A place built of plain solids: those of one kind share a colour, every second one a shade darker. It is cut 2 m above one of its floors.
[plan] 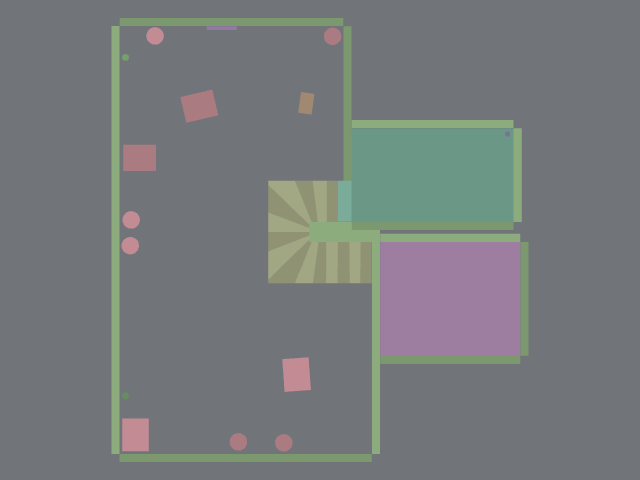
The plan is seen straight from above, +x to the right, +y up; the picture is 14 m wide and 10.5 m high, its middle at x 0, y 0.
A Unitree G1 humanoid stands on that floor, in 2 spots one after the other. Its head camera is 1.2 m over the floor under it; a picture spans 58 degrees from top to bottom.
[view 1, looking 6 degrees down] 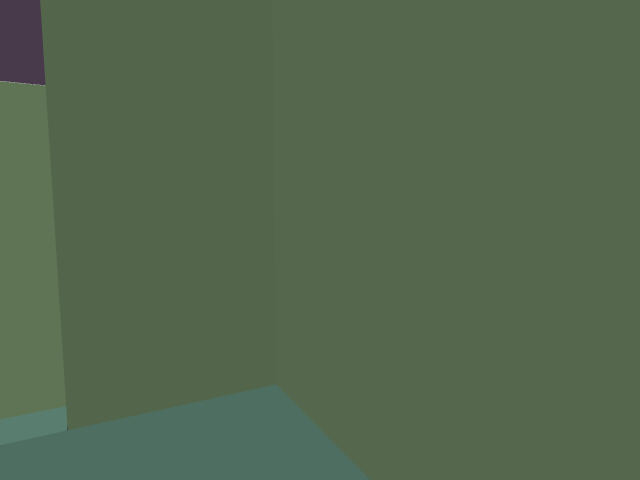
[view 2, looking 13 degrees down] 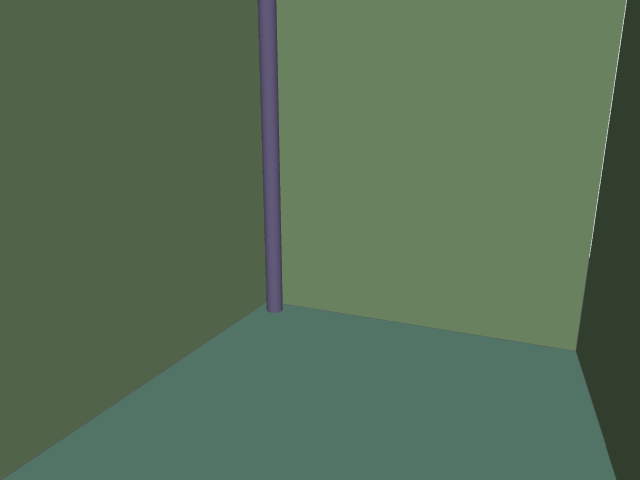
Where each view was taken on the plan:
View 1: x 3.15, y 1.45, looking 152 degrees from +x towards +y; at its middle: wall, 2.13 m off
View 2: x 1.52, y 0.86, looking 23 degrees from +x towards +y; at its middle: wall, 3.03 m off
